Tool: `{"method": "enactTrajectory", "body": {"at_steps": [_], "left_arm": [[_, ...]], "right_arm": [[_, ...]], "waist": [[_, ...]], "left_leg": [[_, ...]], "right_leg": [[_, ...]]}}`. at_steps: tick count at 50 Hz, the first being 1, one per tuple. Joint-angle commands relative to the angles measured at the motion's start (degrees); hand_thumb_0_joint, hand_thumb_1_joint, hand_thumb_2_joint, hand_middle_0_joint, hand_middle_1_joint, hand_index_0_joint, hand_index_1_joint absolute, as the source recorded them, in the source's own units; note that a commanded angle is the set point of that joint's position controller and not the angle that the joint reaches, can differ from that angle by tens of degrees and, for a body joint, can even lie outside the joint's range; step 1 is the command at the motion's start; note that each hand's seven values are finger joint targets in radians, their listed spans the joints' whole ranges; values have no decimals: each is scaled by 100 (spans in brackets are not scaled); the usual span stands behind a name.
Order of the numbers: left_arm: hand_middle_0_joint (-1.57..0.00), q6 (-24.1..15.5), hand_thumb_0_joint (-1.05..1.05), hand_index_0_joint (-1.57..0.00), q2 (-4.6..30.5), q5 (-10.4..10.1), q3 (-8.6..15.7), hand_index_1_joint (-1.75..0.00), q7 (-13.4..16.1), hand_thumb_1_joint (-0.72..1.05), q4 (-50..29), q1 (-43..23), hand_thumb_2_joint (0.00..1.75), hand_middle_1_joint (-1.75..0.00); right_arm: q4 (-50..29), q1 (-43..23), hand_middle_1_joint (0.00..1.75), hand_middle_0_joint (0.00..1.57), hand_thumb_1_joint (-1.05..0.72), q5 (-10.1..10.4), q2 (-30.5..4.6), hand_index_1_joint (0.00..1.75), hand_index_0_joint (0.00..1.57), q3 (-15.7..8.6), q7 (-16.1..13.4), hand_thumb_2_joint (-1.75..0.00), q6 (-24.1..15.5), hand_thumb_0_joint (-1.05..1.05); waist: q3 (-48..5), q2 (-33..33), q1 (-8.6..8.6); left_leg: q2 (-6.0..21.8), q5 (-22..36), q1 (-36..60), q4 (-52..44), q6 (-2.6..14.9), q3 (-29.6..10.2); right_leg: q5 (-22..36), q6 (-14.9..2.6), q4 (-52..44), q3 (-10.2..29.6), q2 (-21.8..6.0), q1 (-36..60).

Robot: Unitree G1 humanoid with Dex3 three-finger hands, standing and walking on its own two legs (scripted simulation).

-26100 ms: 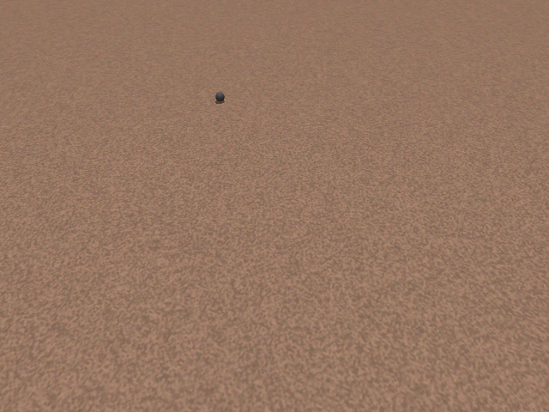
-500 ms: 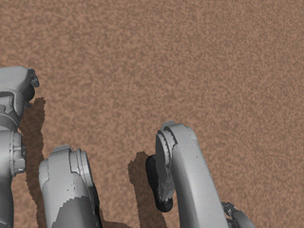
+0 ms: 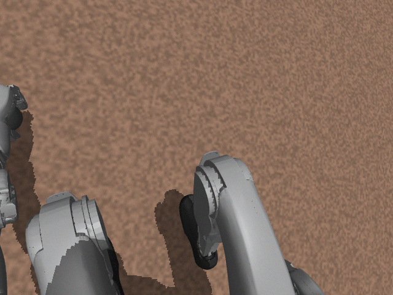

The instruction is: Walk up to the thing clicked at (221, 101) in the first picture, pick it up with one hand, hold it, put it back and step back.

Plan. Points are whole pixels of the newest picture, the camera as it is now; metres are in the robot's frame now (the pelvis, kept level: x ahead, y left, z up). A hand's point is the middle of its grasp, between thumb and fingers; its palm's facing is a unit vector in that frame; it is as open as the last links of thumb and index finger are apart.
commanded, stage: rest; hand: left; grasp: from above
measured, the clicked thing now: (4, 117) +0.48 +0.28 -0.24
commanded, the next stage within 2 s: open in 1.08 s
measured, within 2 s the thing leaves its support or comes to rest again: rests again in 0.80 s
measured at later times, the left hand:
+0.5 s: hand (10, 123) +0.46 +0.27 -0.24, palm faces -0.47 -0.12 -0.88, open 7.8 cm
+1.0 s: hand (12, 126) +0.46 +0.28 -0.26, palm faces -0.48 -0.12 -0.87, open 7.8 cm
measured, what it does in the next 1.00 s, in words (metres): stands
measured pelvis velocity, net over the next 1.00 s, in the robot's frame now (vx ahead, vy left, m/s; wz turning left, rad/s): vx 0.00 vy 0.00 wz -0.05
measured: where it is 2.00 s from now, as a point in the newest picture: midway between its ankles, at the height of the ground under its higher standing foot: (158, 264)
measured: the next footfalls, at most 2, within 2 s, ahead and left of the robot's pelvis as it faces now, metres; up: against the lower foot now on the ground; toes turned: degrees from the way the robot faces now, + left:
none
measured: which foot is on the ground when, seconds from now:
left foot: down 0.00-1.00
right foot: down 0.00-1.00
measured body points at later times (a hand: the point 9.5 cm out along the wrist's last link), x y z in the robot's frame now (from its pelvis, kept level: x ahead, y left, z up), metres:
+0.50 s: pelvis +0.00 +0.00 +0.00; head +0.28 +0.10 +0.33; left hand +0.49 +0.28 -0.19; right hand +0.02 -0.25 -0.07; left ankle +0.06 +0.13 -0.28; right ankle +0.10 -0.12 -0.28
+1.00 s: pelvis +0.00 +0.00 +0.00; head +0.28 +0.11 +0.32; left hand +0.48 +0.28 -0.21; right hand +0.03 -0.26 -0.06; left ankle +0.06 +0.13 -0.28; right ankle +0.10 -0.12 -0.28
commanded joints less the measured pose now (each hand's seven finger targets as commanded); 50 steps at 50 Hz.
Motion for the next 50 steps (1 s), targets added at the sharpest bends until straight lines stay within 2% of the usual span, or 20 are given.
{"method": "enactTrajectory", "body": {"at_steps": [1,8,11,15,19,21,23,24,26,27,29,32,35,36,37,39,44,46,47,50], "left_arm": [[-93,-36,0,-102,1419,-26,89,-64,402,69,-941,-1879,55,-74],[-92,46,0,-102,1272,13,-28,-65,592,68,-485,-1795,55,-75],[-92,84,0,-101,1414,-26,63,-65,677,67,-507,-1692,56,-75],[-93,124,0,-102,1281,-26,-72,-66,662,69,-226,-1886,57,-76],[-92,112,0,-101,1498,-84,15,-67,720,66,-311,-1824,57,-76],[-92,118,0,-101,1369,-40,-70,-68,714,68,-137,-1849,58,-78],[-92,96,0,-101,1663,-39,94,-67,719,67,-287,-1906,59,-77],[-92,123,0,-101,1486,-50,-51,-67,700,67,-132,-1811,58,-76],[-92,110,0,-101,1610,-39,49,-67,730,68,37,-1777,58,-76],[-90,84,0,-100,1798,-60,197,-67,755,66,-163,-1763,56,-76],[-90,79,0,-100,1450,-80,-110,-67,722,65,55,-1851,56,-77],[-89,45,0,-98,1917,-61,136,-66,758,63,-113,-1830,54,-75],[-90,3,0,-99,1881,-23,64,-67,771,65,-146,-1847,56,-76],[-90,8,0,-99,2098,2,252,-67,808,65,-106,-1778,56,-76],[-89,-2,0,-99,1870,-26,73,-67,791,66,-59,-1799,54,-77],[-89,-2,0,-99,1857,-9,63,-67,805,66,125,-1750,55,-77],[-88,-26,0,-98,1956,-39,46,-69,887,65,-56,-1715,55,-79],[-88,-22,0,-98,1769,-24,-122,-69,869,66,105,-1775,53,-79],[-88,-12,0,-99,2038,25,82,-68,899,67,183,-1717,54,-79],[-87,2,0,-97,1853,-28,-99,-68,891,65,-41,-1923,53,-78]], "right_arm": [[94,1322,30,20,-90,-4,-1665,30,20,-451,27,-90,-23,0],[111,1254,30,20,-90,-88,-1734,30,20,-357,176,-90,-155,0],[95,1189,30,20,-90,-83,-1767,30,20,-358,193,-90,-193,0],[86,1157,30,20,-90,-114,-1848,30,20,-300,286,-90,-285,0],[59,1163,30,20,-91,-97,-1902,30,20,-258,299,-90,-319,0],[62,1170,30,20,-91,-133,-1897,30,20,-205,334,-90,-345,0],[-58,1097,30,20,-91,-116,-1978,30,20,-220,333,-90,-359,0],[20,1133,30,20,-91,-105,-1942,30,20,-178,341,-90,-366,0],[-56,1082,30,20,-91,-133,-2004,30,20,-158,364,-90,-402,0],[-50,1119,30,20,-91,-127,-2013,30,20,-173,345,-90,-391,0],[-5,1054,30,20,-91,-139,-1920,30,20,-104,370,-90,-417,0],[-96,1078,30,20,-91,-123,-2069,30,20,-87,357,-90,-455,0],[-94,1040,30,20,-91,-168,-2064,30,20,-55,377,-90,-482,0],[-83,1101,30,20,-91,-165,-2116,30,20,-75,356,-90,-464,0],[-160,986,30,20,-91,-139,-2089,30,20,-40,363,-90,-485,0],[-93,1002,30,20,-91,-202,-2074,30,20,-26,391,-90,-502,0],[-115,926,30,20,-91,-186,-2108,30,20,6,371,-90,-512,0],[-70,878,30,20,-91,-197,-2094,30,20,32,402,-90,-527,0],[-66,918,30,20,-91,-212,-2184,30,20,2,407,-90,-526,0],[-126,890,30,20,-90,-206,-2156,30,20,64,433,-90,-564,0]], "waist": [[-4247,2478,-147],[-3852,2468,-373],[-3902,2647,-237],[-3570,2414,-477],[-3703,2536,-342],[-3638,2538,-502],[-3761,2528,-462],[-3665,2547,-451],[-3401,2435,-522],[-3605,2501,-425],[-3446,2478,-549],[-3542,2496,-494],[-3565,2540,-546],[-3621,2494,-528],[-3455,2522,-526],[-3297,2422,-647],[-3560,2673,-526],[-3370,2630,-629],[-3226,2562,-650],[-3275,2606,-662]], "left_leg": [[-17,1601,3027,-1451,118,545],[23,1605,2988,-1293,135,518],[31,1597,3100,-1405,94,478],[48,1401,2919,-1289,125,429],[49,1496,2995,-1416,93,376],[61,1527,3066,-1369,89,367],[68,1614,3017,-1307,106,360],[65,1627,3012,-1301,102,373],[69,1491,2826,-1298,110,348],[72,1560,2921,-1371,97,347],[86,1396,2863,-1299,109,342],[72,1451,2851,-1291,118,344],[107,1541,2946,-1284,99,314],[100,1602,2949,-1255,103,307],[97,1517,2859,-1272,92,288],[104,1318,2749,-1238,120,310],[128,1549,3026,-1307,62,239],[150,1496,3008,-1269,52,203],[155,1429,2920,-1292,51,161],[141,1516,2989,-1243,80,227]], "right_leg": [[1619,-423,-1073,-635,272,2362],[1727,-385,-1054,-667,309,2300],[1649,-417,-1034,-706,313,2209],[1547,-384,-1012,-758,307,2082],[1586,-399,-1010,-774,304,2194],[1642,-393,-997,-785,325,2209],[1719,-382,-1011,-789,327,2345],[1731,-389,-987,-768,333,2313],[1625,-375,-995,-791,319,2250],[1642,-380,-1055,-797,350,2393],[1568,-379,-1036,-805,369,2273],[1602,-368,-1059,-801,343,2452],[1682,-361,-1058,-834,393,2532],[1748,-348,-1071,-843,370,2593],[1656,-375,-1022,-843,357,2446],[1553,-345,-1069,-847,381,2444],[1715,-376,-1015,-896,404,2518],[1706,-370,-969,-921,408,2386],[1638,-356,-973,-946,389,2313],[1731,-351,-1051,-907,411,2433]]}}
